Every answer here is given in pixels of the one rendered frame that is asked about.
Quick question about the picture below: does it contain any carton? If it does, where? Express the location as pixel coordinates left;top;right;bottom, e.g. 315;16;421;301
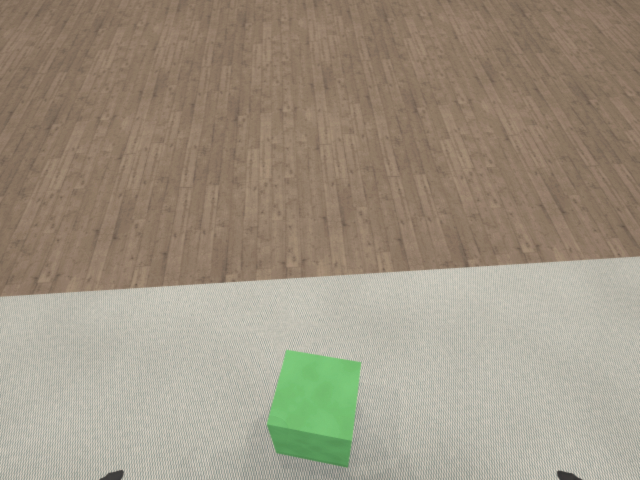
267;350;361;468

